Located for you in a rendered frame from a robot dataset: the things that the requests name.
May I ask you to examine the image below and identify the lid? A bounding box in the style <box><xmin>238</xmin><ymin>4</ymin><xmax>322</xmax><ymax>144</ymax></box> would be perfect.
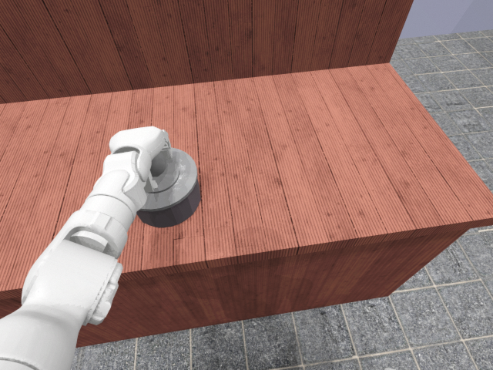
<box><xmin>140</xmin><ymin>147</ymin><xmax>198</xmax><ymax>211</ymax></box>

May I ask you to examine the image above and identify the robot left forearm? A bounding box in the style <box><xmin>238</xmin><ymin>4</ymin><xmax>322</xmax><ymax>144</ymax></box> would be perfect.
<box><xmin>22</xmin><ymin>143</ymin><xmax>152</xmax><ymax>305</ymax></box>

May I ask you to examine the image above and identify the knob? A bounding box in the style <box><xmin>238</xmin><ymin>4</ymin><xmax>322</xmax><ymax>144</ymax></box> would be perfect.
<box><xmin>150</xmin><ymin>153</ymin><xmax>166</xmax><ymax>177</ymax></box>

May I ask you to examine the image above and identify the pot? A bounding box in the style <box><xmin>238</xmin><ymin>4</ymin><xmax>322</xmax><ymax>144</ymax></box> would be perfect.
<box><xmin>136</xmin><ymin>179</ymin><xmax>201</xmax><ymax>228</ymax></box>

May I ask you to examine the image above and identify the left robot upper arm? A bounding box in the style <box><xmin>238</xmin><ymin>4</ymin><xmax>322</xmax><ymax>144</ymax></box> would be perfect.
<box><xmin>0</xmin><ymin>239</ymin><xmax>123</xmax><ymax>370</ymax></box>

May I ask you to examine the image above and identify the left robot hand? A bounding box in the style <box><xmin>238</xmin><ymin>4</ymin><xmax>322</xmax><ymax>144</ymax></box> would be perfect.
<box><xmin>109</xmin><ymin>126</ymin><xmax>173</xmax><ymax>193</ymax></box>

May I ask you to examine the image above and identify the table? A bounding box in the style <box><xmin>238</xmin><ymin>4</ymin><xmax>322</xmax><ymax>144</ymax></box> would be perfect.
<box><xmin>0</xmin><ymin>0</ymin><xmax>493</xmax><ymax>348</ymax></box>

